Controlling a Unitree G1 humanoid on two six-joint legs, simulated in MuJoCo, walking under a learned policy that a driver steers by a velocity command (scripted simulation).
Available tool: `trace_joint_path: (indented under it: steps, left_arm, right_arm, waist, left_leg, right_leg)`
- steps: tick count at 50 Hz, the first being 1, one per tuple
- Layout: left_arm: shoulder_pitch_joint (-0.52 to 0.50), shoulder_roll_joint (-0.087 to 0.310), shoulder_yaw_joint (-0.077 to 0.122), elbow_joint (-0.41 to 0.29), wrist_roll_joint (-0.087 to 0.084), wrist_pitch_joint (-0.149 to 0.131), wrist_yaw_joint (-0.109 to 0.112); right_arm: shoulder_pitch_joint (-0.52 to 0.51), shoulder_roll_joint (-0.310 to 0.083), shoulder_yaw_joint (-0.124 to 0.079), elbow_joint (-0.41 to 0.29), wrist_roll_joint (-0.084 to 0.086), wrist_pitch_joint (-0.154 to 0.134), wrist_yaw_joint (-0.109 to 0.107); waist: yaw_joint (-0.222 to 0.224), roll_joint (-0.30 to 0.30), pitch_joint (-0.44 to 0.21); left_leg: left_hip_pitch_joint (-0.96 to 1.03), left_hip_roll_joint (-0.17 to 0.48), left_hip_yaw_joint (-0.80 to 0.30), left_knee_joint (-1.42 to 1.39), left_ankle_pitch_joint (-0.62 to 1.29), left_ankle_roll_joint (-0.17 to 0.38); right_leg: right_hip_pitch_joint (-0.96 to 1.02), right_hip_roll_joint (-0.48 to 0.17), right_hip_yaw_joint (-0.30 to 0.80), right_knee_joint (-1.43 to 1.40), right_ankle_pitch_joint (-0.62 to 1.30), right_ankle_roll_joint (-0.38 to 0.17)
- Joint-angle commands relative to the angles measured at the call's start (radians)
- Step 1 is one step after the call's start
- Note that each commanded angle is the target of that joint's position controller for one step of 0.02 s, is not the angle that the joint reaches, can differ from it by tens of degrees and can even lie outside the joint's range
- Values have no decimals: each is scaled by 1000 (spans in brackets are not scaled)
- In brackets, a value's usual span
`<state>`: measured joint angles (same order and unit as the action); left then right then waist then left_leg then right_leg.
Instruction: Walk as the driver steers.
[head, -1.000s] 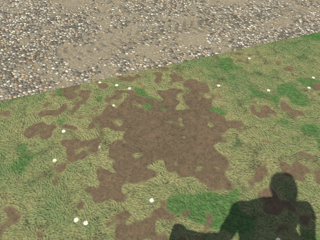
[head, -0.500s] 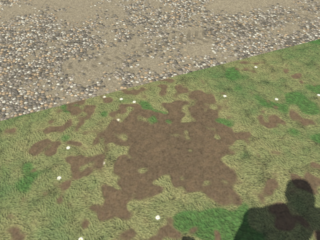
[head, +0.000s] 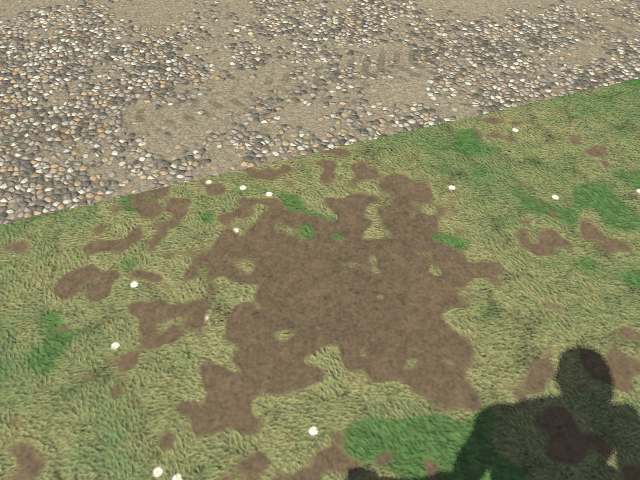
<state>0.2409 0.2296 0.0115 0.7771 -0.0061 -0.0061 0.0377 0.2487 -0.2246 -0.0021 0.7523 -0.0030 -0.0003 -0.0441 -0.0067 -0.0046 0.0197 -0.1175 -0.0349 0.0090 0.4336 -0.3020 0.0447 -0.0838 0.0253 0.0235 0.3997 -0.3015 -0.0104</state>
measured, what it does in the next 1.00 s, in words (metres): walks ahead: right foot, then left foot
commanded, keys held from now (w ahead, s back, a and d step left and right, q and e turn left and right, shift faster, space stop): no key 0.12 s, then w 0.76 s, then w+q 0.12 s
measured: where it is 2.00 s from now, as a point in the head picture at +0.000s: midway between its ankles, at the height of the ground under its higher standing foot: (318, 453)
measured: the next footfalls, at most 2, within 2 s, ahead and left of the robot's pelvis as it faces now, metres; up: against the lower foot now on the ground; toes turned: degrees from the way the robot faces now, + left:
right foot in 0.44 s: +0.07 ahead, -0.12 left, +0.00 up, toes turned -1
left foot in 0.92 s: +0.40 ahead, +0.08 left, +0.00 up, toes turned +4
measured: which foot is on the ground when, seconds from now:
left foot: down 0.00-0.44, up 0.46-0.90, down 0.92-1.00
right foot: down 0.00-0.20, up 0.22-0.42, down 0.44-0.94, up 0.96-1.00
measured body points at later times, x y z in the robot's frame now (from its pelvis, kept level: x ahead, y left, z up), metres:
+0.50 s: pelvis +0.03 -0.04 +0.00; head +0.03 -0.05 +0.45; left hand +0.11 +0.23 -0.11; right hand +0.06 -0.31 -0.14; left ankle -0.04 +0.08 -0.71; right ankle +0.03 -0.12 -0.74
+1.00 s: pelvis +0.27 +0.01 -0.02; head +0.31 +0.02 +0.43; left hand +0.26 +0.27 -0.16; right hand +0.46 -0.23 -0.11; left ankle +0.36 +0.08 -0.74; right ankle +0.09 -0.11 -0.66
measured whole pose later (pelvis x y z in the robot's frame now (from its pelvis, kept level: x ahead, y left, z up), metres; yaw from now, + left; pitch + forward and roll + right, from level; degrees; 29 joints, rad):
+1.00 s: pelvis +0.27 +0.01 -0.02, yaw +1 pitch +1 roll -1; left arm 0.42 0.24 0.03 0.88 0.02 -0.06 0.00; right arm 0.13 -0.25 -0.03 0.69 -0.03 -0.05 0.01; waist 0.04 0.00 0.05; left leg -0.44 -0.03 0.08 0.59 -0.17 0.10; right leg -0.17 0.02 0.00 1.04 -0.39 -0.04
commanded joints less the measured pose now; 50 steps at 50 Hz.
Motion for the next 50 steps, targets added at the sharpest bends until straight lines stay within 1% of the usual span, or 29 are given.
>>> trace_joint_path:
  steps: [1,6,7,9,11,12,14,16,17,20,21,22,23,24,25,26,27,29,34,37,40,42,44,45,46,47,48,49,50]
  left_arm:
    - [21,98,21,-42,2,-8,0]
    - [29,103,19,-17,4,-6,-2]
    - [38,100,17,-9,6,-5,-3]
    - [35,107,23,-13,19,-2,-9]
    - [-18,87,19,-49,37,-3,-23]
    - [-43,74,15,-69,38,-9,-30]
    - [-68,94,25,-97,32,-26,-44]
    - [-49,108,32,-107,24,-40,-57]
    - [-29,98,30,-105,20,-44,-60]
    - [110,65,28,-57,18,-50,-58]
    - [186,86,39,-29,26,-52,-51]
    - [289,138,56,-12,37,-57,-40]
    - [366,256,86,-22,40,-59,-34]
    - [346,237,85,-14,39,-53,-35]
    - [269,197,74,-33,30,-57,-40]
    - [214,171,67,-42,24,-65,-44]
    - [188,156,61,-47,22,-73,-44]
    - [191,132,53,-39,26,-87,-44]
    - [270,111,45,11,18,-93,-50]
    - [286,114,44,31,27,-95,-49]
    - [294,136,47,53,26,-94,-45]
    - [282,150,51,66,26,-90,-40]
    - [251,175,54,79,27,-81,-37]
    - [234,188,57,82,26,-74,-36]
    - [230,177,53,75,25,-70,-31]
    - [261,98,32,30,6,-73,-31]
    - [309,102,40,27,11,-76,-37]
    - [237,128,47,10,33,-75,-39]
    - [154,130,43,-6,37,-85,-45]
  right_arm:
    - [17,-108,-23,-48,-2,-13,0]
    - [32,-110,-18,-23,-2,-15,3]
    - [44,-109,-16,-14,-3,-15,5]
    - [80,-158,-35,-1,-8,-4,10]
    - [144,-198,-51,8,-16,9,18]
    - [163,-210,-57,10,-16,9,24]
    - [166,-199,-59,11,-20,-8,34]
    - [133,-200,-62,7,-16,-27,41]
    - [109,-203,-64,4,-11,-34,44]
    - [25,-198,-63,-8,7,-39,47]
    - [24,-174,-57,-8,2,-41,47]
    - [-12,-122,-39,-28,-10,-45,48]
    - [-44,-58,-16,-80,-13,-50,49]
    - [-28,-133,-35,-84,-35,-46,48]
    - [-15,-140,-40,-81,-35,-48,58]
    - [4,-139,-42,-67,-28,-50,69]
    - [19,-136,-43,-60,-24,-51,76]
    - [23,-122,-40,-55,-34,-47,85]
    - [-145,-98,-35,-125,-34,-37,90]
    - [-242,-71,-27,-162,-25,-40,97]
    - [-289,-76,-27,-189,-22,-42,95]
    - [-278,-83,-31,-193,-25,-44,87]
    - [-184,-101,-45,-172,-30,-45,66]
    - [-41,-115,-57,-125,-34,-49,54]
    - [129,-158,-76,-72,-48,-56,39]
    - [264,-262,-103,-53,-66,-61,27]
    - [258,-281,-109,-44,-36,-53,38]
    - [146,-248,-106,-55,-9,-46,47]
    - [81,-183,-91,-62,-3,-46,50]
  waist:
    - [3,9,-36]
    - [3,10,-14]
    - [2,12,-33]
    - [-16,52,4]
    - [-51,134,120]
    - [-58,150,167]
    - [-57,130,166]
    - [-30,90,104]
    - [-15,91,82]
    - [62,81,43]
    - [90,40,27]
    - [143,-67,9]
    - [170,-269,-7]
    - [122,-162,83]
    - [65,-84,130]
    - [31,-48,124]
    - [13,-45,91]
    - [11,-47,43]
    - [49,-66,95]
    - [72,-74,103]
    - [75,-79,100]
    - [62,-79,96]
    - [3,-81,41]
    - [-63,-68,-42]
    - [-123,-46,-149]
    - [-149,123,-291]
    - [-98,253,-349]
    - [-55,166,-209]
    - [-44,68,-95]
  left_leg:
    - [27,126,-100,-45,473,29]
    - [4,124,-108,-74,390,32]
    - [10,115,-109,-87,284,38]
    - [-7,113,-162,-113,-137,89]
    - [-59,235,-366,-251,-537,182]
    - [-87,300,-459,-304,-605,229]
    - [-80,354,-520,-351,-527,264]
    - [-35,329,-438,-350,-377,245]
    - [-45,294,-365,-339,-301,224]
    - [-230,182,-185,-232,-231,157]
    - [-335,142,-147,-139,-261,131]
    - [-462,80,-73,68,-243,93]
    - [-608,-30,44,387,-231,46]
    - [-661,6,-40,546,-235,57]
    - [-661,47,-69,602,-145,58]
    - [-631,71,-72,602,-82,48]
    - [-596,85,-60,595,-39,36]
    - [-565,93,-27,602,44,11]
    - [-653,118,23,473,171,-37]
    - [-585,103,51,317,230,-33]
    - [-521,91,61,212,242,-5]
    - [-465,73,73,162,204,23]
    - [-307,20,95,126,136,56]
    - [-150,-17,116,73,141,82]
    - [96,30,62,81,125,115]
    - [373,298,-298,51,-30,198]
    - [421,431,-749,-137,-10,285]
    - [312,390,-682,-168,-48,277]
    - [177,357,-544,-179,1,263]
  right_leg:
    - [-3,-97,62,-31,382,-18]
    - [-16,-98,64,-51,309,-14]
    - [-14,-87,58,-54,214,-17]
    - [-118,-31,18,35,-85,-36]
    - [-322,12,-44,198,-222,-39]
    - [-377,0,-64,254,-208,-43]
    - [-444,-44,-20,364,-218,-54]
    - [-422,-57,-16,346,-202,-59]
    - [-359,-50,-32,293,-165,-61]
    - [-5,11,-111,53,52,-68]
    - [145,26,-97,26,40,-70]
    - [262,-106,87,-70,-121,-92]
    - [269,-359,523,-279,-514,-172]
    - [144,-410,641,-323,-605,-237]
    - [69,-389,580,-311,-540,-246]
    - [37,-340,483,-312,-430,-226]
    - [33,-299,402,-320,-322,-205]
    - [46,-244,280,-319,-98,-188]
    - [64,-211,151,-339,133,-200]
    - [56,-197,94,-318,289,-187]
    - [100,-223,74,-284,422,-174]
    - [134,-239,59,-237,534,-160]
    - [144,-238,30,-85,832,-132]
    - [137,-210,-11,84,921,-114]
    - [5,-176,-45,304,808,-94]
    - [-277,-75,-105,663,410,-54]
    - [-474,65,-32,908,-161,-33]
    - [-570,-11,32,970,-93,-38]
    - [-585,-52,24,943,-17,-41]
